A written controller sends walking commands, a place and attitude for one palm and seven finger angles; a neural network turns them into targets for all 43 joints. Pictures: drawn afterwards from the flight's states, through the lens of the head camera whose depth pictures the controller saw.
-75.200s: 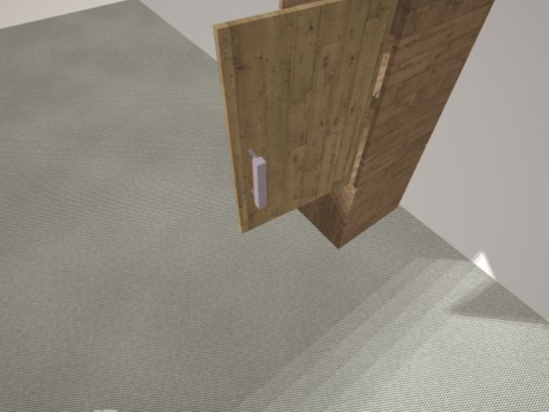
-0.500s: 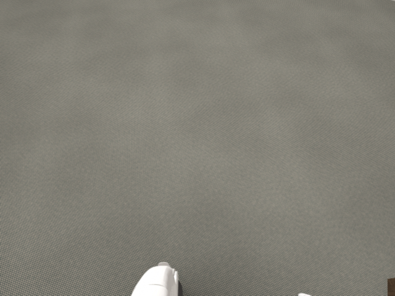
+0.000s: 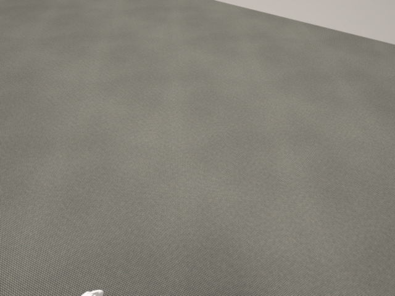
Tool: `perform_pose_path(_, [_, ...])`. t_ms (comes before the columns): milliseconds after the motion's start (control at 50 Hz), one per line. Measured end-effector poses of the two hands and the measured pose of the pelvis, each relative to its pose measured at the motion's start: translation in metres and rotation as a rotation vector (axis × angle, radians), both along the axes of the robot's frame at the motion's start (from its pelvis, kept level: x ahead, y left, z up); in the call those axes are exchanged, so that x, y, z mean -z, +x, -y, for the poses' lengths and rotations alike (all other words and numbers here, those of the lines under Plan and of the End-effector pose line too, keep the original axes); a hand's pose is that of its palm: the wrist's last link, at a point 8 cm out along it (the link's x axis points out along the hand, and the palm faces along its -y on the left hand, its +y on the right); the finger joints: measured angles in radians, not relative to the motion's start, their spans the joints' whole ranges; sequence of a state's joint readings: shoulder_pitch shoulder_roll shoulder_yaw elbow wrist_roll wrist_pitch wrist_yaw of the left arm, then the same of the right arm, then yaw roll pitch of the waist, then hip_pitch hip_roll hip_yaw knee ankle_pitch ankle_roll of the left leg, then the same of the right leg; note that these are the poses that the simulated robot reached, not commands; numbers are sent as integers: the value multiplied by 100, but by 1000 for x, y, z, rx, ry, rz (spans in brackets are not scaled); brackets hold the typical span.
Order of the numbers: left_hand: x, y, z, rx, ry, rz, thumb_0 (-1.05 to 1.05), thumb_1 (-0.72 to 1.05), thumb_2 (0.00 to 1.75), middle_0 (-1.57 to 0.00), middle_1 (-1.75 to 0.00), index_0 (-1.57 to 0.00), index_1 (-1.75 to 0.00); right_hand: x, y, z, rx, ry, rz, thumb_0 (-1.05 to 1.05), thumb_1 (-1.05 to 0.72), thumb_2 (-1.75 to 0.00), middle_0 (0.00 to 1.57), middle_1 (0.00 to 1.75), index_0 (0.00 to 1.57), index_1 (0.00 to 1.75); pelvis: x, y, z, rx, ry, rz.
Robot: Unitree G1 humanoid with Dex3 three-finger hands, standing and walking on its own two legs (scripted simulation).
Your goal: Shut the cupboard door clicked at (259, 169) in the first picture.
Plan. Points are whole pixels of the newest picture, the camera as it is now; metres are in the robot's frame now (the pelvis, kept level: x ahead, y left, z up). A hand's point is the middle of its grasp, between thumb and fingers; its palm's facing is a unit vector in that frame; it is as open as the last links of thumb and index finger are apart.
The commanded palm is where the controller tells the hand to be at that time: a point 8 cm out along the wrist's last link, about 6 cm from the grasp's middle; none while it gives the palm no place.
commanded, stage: turn to face it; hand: left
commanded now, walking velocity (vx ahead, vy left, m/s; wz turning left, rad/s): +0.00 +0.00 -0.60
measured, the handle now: out of the picture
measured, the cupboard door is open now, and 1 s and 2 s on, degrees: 16 16 16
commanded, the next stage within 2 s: none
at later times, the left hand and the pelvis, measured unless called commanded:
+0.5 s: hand out of the picture +0.09 +0.20 -0.19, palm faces -0.16 -0.97 -0.21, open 7.4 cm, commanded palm none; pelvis +0.02 +0.01 -0.01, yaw -15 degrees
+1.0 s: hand (160, 265) +0.21 +0.10 -0.15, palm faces -0.54 -0.79 -0.29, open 7.4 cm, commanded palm none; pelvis -0.01 +0.00 -0.01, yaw -34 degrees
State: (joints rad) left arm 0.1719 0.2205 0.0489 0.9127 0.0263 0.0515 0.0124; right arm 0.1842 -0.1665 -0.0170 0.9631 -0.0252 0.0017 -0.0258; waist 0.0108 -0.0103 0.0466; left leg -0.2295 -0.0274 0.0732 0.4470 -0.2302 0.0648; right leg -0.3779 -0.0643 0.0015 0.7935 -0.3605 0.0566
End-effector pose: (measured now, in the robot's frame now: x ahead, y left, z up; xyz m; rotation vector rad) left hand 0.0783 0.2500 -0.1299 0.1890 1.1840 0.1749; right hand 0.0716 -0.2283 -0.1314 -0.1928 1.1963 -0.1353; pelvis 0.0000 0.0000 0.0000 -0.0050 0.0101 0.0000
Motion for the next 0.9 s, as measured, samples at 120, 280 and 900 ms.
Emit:
perform_pose_path(120, [9, -13, 39, 63, -8, -101, 0, 91, 90, -20, -30, -20, -30, 25, -21, 27, 124, 39, -41, 0, -91, -90, 21, 30, 21, 30, 11, 9, 20, 88, 11, 3])
perform_pose_path(280, [4, -27, 51, 68, -21, -179, 0, 91, 89, -20, -30, -20, -30, 10, -41, 53, 189, -11, -107, 1, -91, -90, 20, 30, 20, 30, 0, 10, 25, 139, 16, -4])
perform_pose_path(900, [-10, 156, 68, 580, 30, 49, 0, 91, 90, -20, -30, -20, -30, 13, -156, 8, 580, -12, -52, 1, -90, -90, 21, 30, 21, 30, 9, 3, -6, 544, -7, 12])
